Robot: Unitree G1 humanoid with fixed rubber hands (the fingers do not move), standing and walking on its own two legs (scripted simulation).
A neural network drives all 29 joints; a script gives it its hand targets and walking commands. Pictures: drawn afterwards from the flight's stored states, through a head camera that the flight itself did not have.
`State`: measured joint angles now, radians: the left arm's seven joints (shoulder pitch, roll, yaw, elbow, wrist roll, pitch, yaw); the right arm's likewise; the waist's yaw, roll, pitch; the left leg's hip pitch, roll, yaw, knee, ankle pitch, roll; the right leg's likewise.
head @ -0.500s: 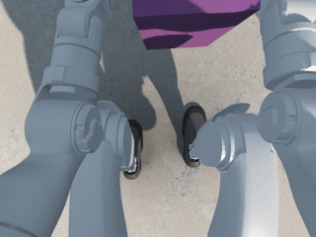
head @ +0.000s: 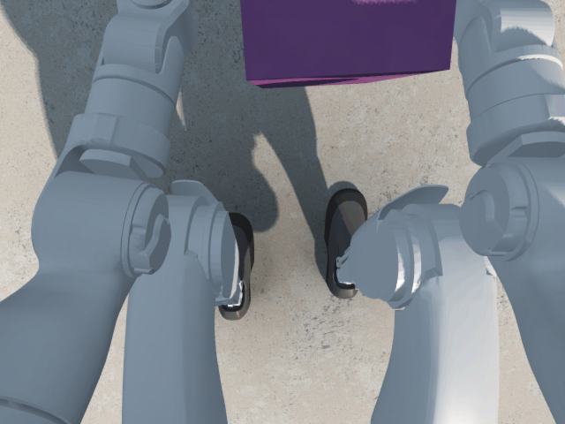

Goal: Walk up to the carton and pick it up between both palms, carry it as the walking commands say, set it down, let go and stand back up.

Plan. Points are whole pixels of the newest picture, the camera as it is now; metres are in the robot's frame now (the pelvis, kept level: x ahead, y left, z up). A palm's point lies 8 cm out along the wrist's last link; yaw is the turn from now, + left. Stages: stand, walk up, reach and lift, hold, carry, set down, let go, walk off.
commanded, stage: set down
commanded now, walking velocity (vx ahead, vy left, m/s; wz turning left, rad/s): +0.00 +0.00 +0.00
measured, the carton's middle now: out of the picture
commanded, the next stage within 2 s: let go in 1.38 s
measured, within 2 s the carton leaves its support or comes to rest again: neither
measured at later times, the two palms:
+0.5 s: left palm out of the picture +0.55 +0.14 -0.09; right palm out of the picture +0.57 -0.18 -0.08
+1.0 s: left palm out of the picture +0.55 +0.14 +0.05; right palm out of the picture +0.57 -0.18 +0.07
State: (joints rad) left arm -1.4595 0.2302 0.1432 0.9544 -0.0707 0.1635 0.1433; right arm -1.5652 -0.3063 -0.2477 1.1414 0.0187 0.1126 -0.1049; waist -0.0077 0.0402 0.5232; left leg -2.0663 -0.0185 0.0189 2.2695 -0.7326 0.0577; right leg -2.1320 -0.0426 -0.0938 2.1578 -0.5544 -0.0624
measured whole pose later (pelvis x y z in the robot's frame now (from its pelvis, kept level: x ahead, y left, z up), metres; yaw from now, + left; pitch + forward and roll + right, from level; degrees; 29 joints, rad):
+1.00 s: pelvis -0.02 -0.01 +0.16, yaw +1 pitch +27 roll +0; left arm -1.47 0.34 0.03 0.72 -0.17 0.46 0.19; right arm -1.53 -0.36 -0.21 0.74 0.13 0.46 -0.18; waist -0.01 0.01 0.52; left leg -1.62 -0.03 0.02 1.70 -0.55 0.03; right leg -1.68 -0.01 -0.05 1.63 -0.42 -0.06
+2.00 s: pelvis +0.01 -0.03 +0.33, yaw +1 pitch +9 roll +3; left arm -0.38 0.25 0.06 0.42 -0.17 0.29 0.01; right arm -0.26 -0.33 -0.07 0.27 0.05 0.30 0.01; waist -0.01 -0.02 0.35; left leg -0.76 -0.04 0.01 0.94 -0.35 0.00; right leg -0.84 0.00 -0.02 0.94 -0.27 -0.06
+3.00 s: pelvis +0.12 -0.01 +0.38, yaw +1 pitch -4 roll +0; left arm 0.18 0.23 0.05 0.53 -0.07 0.09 -0.02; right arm 0.28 -0.28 -0.04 0.48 0.00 0.10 0.03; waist -0.01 -0.01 0.06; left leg -0.13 -0.01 0.01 0.58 -0.38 0.01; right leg -0.21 0.03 -0.02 0.59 -0.32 -0.04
